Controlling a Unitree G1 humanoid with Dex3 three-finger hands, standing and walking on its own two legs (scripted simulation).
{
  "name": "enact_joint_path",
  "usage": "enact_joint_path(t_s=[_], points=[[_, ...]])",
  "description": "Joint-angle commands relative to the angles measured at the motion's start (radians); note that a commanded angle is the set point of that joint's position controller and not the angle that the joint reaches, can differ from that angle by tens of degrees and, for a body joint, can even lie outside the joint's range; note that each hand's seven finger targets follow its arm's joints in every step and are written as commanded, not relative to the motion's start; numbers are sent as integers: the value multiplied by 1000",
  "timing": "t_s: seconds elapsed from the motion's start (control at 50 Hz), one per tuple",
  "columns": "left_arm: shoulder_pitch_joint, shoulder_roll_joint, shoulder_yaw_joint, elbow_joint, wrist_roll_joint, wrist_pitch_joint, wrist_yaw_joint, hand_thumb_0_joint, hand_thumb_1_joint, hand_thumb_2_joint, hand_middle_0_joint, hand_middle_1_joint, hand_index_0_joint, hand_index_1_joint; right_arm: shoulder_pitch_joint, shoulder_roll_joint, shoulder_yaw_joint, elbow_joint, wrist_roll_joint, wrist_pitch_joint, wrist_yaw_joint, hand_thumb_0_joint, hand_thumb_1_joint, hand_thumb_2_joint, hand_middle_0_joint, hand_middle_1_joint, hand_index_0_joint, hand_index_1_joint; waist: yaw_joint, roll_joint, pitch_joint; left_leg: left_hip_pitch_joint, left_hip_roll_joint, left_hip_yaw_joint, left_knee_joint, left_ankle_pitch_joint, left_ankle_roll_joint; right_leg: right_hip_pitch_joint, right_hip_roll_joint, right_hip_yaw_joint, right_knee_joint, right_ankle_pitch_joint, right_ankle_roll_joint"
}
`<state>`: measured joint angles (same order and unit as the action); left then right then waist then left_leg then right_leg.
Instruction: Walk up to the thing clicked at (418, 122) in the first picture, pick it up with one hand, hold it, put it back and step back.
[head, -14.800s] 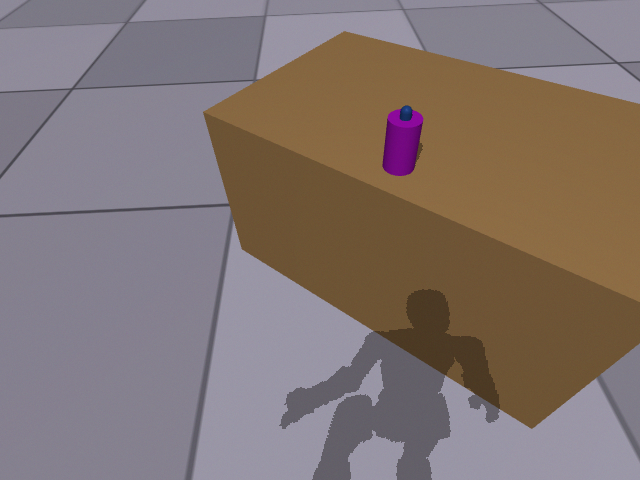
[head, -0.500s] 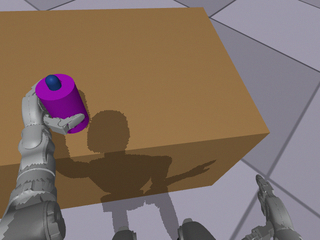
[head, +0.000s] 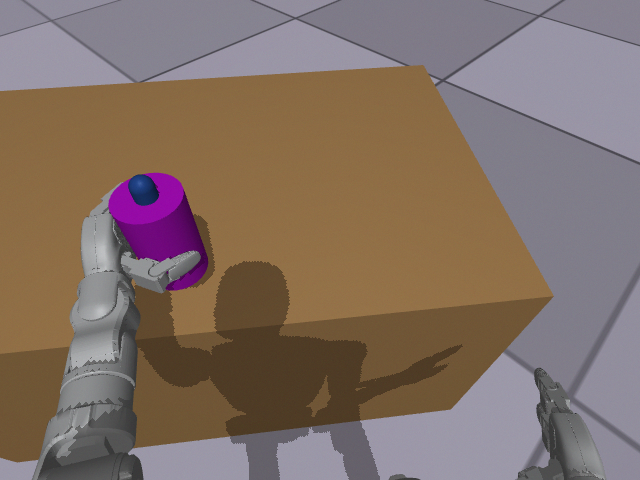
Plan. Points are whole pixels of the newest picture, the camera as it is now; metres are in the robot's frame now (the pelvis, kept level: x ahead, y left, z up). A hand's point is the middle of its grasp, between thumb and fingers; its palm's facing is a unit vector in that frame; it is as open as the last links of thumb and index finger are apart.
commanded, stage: lift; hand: left
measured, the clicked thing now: (161, 227) +0.41 +0.19 +0.11
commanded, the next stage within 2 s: hold in 0.88 s
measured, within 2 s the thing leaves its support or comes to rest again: neither
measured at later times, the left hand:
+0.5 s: hand (151, 241) +0.36 +0.18 +0.15, palm faces +0.19 -0.98 -0.03, open 11.2 cm
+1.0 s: hand (135, 239) +0.34 +0.18 +0.19, palm faces +0.19 -0.98 -0.02, open 11.2 cm
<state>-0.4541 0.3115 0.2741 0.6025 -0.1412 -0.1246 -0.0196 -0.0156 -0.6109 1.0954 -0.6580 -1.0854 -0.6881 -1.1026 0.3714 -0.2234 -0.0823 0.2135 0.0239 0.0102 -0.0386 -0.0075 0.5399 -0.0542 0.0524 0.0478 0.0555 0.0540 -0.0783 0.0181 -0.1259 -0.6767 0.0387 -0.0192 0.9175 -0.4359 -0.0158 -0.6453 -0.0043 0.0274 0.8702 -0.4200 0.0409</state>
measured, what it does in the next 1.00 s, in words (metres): stands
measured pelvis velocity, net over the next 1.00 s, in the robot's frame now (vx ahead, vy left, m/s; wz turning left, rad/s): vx -0.01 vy -0.01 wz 0.02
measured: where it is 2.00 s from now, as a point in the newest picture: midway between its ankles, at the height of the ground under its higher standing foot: outside the picture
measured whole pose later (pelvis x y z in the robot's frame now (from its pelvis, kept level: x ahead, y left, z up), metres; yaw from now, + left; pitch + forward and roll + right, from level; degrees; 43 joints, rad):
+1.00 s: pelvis -0.01 -0.01 +0.03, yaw +1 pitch +0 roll +0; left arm -0.23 0.22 0.22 0.04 -0.18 0.32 0.02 -0.02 -0.61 1.10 -0.65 -1.10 -0.68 -1.12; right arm 0.29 -0.21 -0.09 0.56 0.03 -0.22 -0.09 -0.01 0.52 -0.06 0.05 0.05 0.05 0.05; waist -0.01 0.05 -0.07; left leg -0.36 0.02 -0.02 0.69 -0.34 -0.02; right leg -0.34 -0.02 0.02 0.67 -0.34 0.03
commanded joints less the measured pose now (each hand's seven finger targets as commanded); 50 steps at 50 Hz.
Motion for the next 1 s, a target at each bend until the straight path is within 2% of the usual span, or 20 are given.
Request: enact_joint_path(t_s=[0.0, 0.14, 0.16, 0.18, 0.22, 0.24, 0.28, 0.34, 0.4, 0.46, 0.52, 0.56, 0.62, 0.68, 0.74, 0.78, 0.82, 0.86, 0.92, 0.98], points=[[-514, 227, 52, -455, -50, -69, 26, 0, -2, 1362, -1278, -1488, -1306, -1493, -40, -132, -75, -141, 8, -67, -32, 0, 555, -48, 49, 49, 49, 49, 21, 80, -385, 318, -18, 21, -141, 379, 10, 173, 23, -51, -114, 366, -36], [-445, 199, 44, -552, -47, 20, 45, 0, 10, 1366, -1274, -1487, -1300, -1493, -68, -145, -89, -90, 13, -89, -48, 0, 562, -47, 49, 49, 49, 49, 34, 56, -342, 336, -26, 40, -185, 336, 13, 237, 13, -45, -164, 348, -31], [-442, 167, 18, -570, -44, 33, 44, 0, 40, 1374, -1275, -1490, -1300, -1497, -67, -111, -55, -77, 13, -93, -45, 0, 563, -47, 49, 50, 49, 50, 37, 61, -320, 337, -28, 41, -192, 328, 13, 234, 13, -46, -171, 341, -30], [-430, 184, 35, -573, -46, 47, 47, 0, 20, 1375, -1292, -1500, -1317, -1508, -63, -152, -96, -54, 14, -96, -51, 0, 558, -48, 48, 49, 48, 49, 28, 53, -303, 345, -24, 36, -204, 320, 12, 226, 15, -50, -171, 326, -31], [-429, 156, 15, -624, -50, 63, 44, 0, 26, 1373, -1283, -1494, -1308, -1501, -95, -97, -43, -64, 17, -110, -48, 0, 561, -47, 49, 49, 49, 49, 38, 53, -301, 354, -27, 40, -208, 317, 13, 243, 12, -48, -186, 325, -29], [-425, 173, 35, -630, -53, 75, 48, 0, 19, 1368, -1286, -1495, -1310, -1503, -109, -135, -75, -40, 16, -115, -54, 0, 557, -48, 48, 49, 48, 50, 42, 51, -286, 358, -25, 35, -223, 293, 12, 237, 14, -52, -191, 295, -31], [-402, 151, 17, -668, -55, 92, 47, 0, 26, 1365, -1285, -1496, -1311, -1501, -88, -92, -34, -38, 16, -124, -54, 0, 558, -47, 49, 49, 49, 49, 41, 57, -285, 367, -27, 38, -224, 300, 13, 246, 12, -51, -203, 305, -31], [-368, 168, 43, -707, -60, 121, 51, 0, 29, 1379, -1291, -1506, -1316, -1513, -90, -124, -63, -2, 14, -136, -62, 0, 558, -47, 49, 50, 49, 50, 42, 28, -271, 364, -32, 45, -226, 314, 19, 280, 6, -44, -220, 330, -23], [-378, 143, 31, -764, -60, 148, 55, 0, 48, 1390, -1297, -1517, -1321, -1524, -116, -82, -25, 24, 13, -155, -61, 0, 556, -48, 49, 50, 49, 50, 54, 36, -253, 376, -33, 44, -245, 286, 17, 282, 4, -47, -236, 295, -25], [-366, 153, 32, -798, -56, 172, 56, 0, 59, 1401, -1312, -1533, -1336, -1540, -153, -124, -59, 41, 11, -176, -68, 0, 550, -49, 49, 50, 49, 50, 45, 43, -246, 402, -33, 40, -262, 275, 17, 286, 5, -48, -250, 281, -25], [-338, 140, 32, -816, -59, 197, 53, 0, 73, 1403, -1318, -1538, -1344, -1543, -153, -74, -18, 62, 12, -193, -68, 0, 555, -48, 49, 50, 49, 50, 61, 58, -240, 404, -35, 41, -269, 286, 17, 302, 3, -50, -260, 285, -27], [-329, 140, 39, -815, -65, 217, 50, 0, 79, 1414, -1319, -1546, -1344, -1552, -157, -138, -71, 89, 9, -209, -76, 0, 548, -50, 49, 50, 49, 50, 45, 23, -226, 428, -29, 34, -286, 273, 19, 289, 7, -55, -263, 269, -25], [-340, 130, 33, -852, -63, 242, 51, 0, 54, 1393, -1314, -1530, -1338, -1538, -182, -95, -31, 73, 10, -230, -68, 0, 545, -51, 49, 50, 49, 50, 63, 47, -221, 430, -32, 33, -296, 273, 15, 313, 7, -61, -274, 261, -27], [-315, 132, 41, -848, -69, 260, 42, 0, 66, 1404, -1332, -1542, -1354, -1552, -177, -119, -55, 101, 10, -245, -69, 0, 537, -54, 49, 50, 49, 50, 52, 18, -210, 431, -36, 38, -297, 269, 22, 320, 3, -54, -286, 266, -23], [-315, 113, 31, -875, -71, 280, 41, 0, 20, 1395, -1330, -1538, -1350, -1550, -159, -76, -25, 150, 11, -254, -64, 0, 537, -54, 49, 50, 49, 50, 64, 46, -187, 440, -38, 36, -309, 273, 20, 310, 3, -59, -290, 265, -27], [-303, 118, 34, -871, -70, 295, 44, 0, 22, 1374, -1306, -1510, -1328, -1521, -168, -116, -58, 154, 8, -266, -65, 0, 536, -54, 49, 50, 49, 50, 62, 48, -197, 450, -31, 29, -320, 296, 15, 319, 8, -66, -283, 278, -30], [-320, 101, 20, -899, -65, 304, 43, 0, 21, 1362, -1297, -1500, -1318, -1511, -201, -79, -23, 134, 8, -276, -59, 0, 535, -54, 49, 50, 49, 50, 71, 50, -173, 443, -34, 28, -329, 254, 14, 311, 9, -67, -297, 236, -31], [-306, 118, 38, -899, -67, 313, 45, 0, 32, 1355, -1293, -1495, -1316, -1503, -185, -124, -68, 164, 5, -281, -66, 0, 533, -55, 49, 50, 49, 50, 60, 32, -185, 454, -33, 25, -333, 255, 17, 320, 9, -67, -303, 240, -28], [-307, 100, 29, -940, -74, 321, 41, 0, 1, 1350, -1282, -1493, -1307, -1501, -195, -90, -39, 182, 5, -295, -65, 0, 535, -55, 49, 50, 49, 50, 70, 61, -205, 479, -31, 24, -331, 304, 12, 329, 8, -70, -296, 277, -31], [-294, 107, 33, -954, -73, 335, 40, 0, -9, 1284, -1274, -1457, -1295, -1466, -223, -118, -58, 171, 2, -309, -71, 0, 517, -58, 48, 50, 49, 50, 63, 16, -200, 475, -36, 27, -325, 321, 20, 349, 6, -66, -306, 303, -24]])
